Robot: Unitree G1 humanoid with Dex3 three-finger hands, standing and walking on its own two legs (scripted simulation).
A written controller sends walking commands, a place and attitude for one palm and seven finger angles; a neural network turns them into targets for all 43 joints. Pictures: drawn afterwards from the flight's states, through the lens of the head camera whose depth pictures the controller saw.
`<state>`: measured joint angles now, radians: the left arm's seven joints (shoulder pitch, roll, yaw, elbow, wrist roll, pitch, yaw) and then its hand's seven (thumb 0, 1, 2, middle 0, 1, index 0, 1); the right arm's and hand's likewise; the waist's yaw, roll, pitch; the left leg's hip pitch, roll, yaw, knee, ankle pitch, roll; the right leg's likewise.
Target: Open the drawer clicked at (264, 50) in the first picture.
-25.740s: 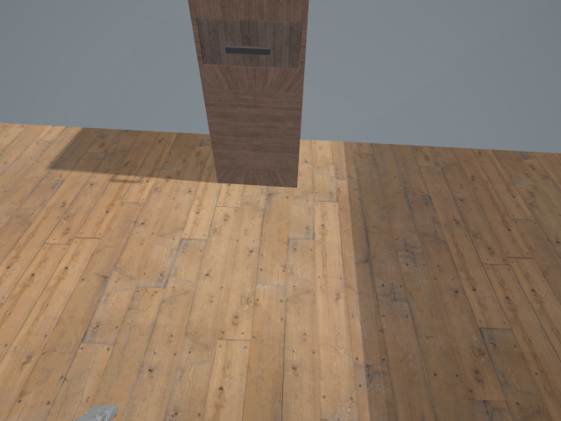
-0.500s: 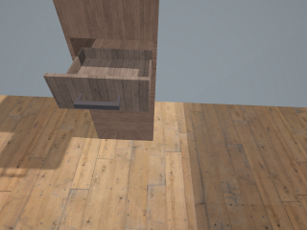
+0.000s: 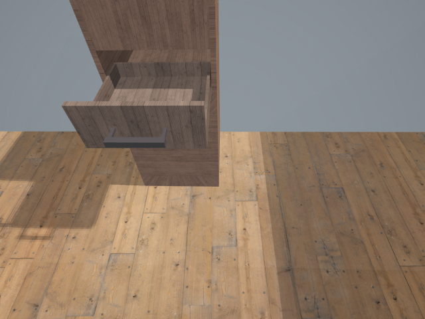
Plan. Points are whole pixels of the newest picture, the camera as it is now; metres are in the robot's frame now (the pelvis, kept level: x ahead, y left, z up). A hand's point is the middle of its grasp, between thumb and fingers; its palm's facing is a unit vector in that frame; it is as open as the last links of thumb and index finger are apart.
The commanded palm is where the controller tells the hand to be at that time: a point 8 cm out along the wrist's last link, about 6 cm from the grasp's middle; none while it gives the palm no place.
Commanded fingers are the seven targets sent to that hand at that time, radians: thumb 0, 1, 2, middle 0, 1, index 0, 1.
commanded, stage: let the arm hang, fingers relaxed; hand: left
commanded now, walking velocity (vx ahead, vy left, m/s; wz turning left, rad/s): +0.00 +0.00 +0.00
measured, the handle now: (137, 136) +0.58 +0.25 -0.04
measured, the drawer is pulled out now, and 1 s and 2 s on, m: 0.30 0.30 0.30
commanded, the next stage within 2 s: look to check the result in 0.32 s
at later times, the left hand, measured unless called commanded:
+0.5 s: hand out of the picture +0.00 +0.16 -0.17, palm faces +0.02 -0.98 -0.20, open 7.4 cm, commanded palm none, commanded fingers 0.00 0.90 0.90 -0.20 -0.30 -0.20 -0.30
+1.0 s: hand out of the picture +0.03 +0.17 -0.17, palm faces +0.01 -0.97 -0.24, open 7.4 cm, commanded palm none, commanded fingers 0.00 0.90 0.90 -0.20 -0.30 -0.20 -0.30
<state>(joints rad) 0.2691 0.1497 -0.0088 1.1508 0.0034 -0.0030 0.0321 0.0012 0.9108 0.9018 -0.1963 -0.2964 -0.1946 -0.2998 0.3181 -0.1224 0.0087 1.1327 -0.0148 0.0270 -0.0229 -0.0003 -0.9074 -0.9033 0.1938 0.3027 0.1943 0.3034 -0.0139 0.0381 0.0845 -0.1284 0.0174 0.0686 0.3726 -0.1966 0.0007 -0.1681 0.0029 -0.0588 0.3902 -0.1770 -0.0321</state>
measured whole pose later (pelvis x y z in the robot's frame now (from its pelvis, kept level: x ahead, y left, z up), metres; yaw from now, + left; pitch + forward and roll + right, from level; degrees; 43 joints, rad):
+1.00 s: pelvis +0.00 -0.01 +0.00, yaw +0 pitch -2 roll +0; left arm 0.21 0.17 0.02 1.15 0.01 -0.02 0.03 0.00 0.91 0.90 -0.20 -0.30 -0.20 -0.30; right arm 0.26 -0.16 -0.02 1.14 -0.02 0.02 -0.03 0.00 -0.91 -0.90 0.19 0.30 0.19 0.30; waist -0.02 0.03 0.08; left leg -0.11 0.04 0.07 0.34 -0.19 -0.02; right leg -0.15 0.03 -0.06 0.36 -0.16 -0.05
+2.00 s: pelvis +0.02 -0.01 +0.01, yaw +0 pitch -2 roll +0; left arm 0.13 0.27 0.03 1.14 0.01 -0.03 0.02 0.00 0.90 0.90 -0.20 -0.30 -0.20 -0.30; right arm 0.14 -0.27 -0.02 1.13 -0.02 0.01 -0.01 0.00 -0.90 -0.90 0.20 0.30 0.20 0.30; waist -0.02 0.02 0.08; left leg -0.07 0.04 0.07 0.28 -0.17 -0.02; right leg -0.11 0.03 -0.06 0.29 -0.15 -0.05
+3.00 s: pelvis +0.03 +0.00 +0.01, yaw +0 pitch -2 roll +0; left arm 0.10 0.33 0.02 1.13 0.01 -0.03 0.01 0.00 0.90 0.90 -0.20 -0.30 -0.20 -0.30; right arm 0.11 -0.32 -0.01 1.13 -0.02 0.01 -0.01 0.00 -0.90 -0.90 0.20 0.30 0.20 0.30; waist -0.02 0.01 0.07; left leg -0.04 0.03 0.07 0.25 -0.18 -0.01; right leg -0.08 0.02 -0.05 0.26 -0.15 -0.03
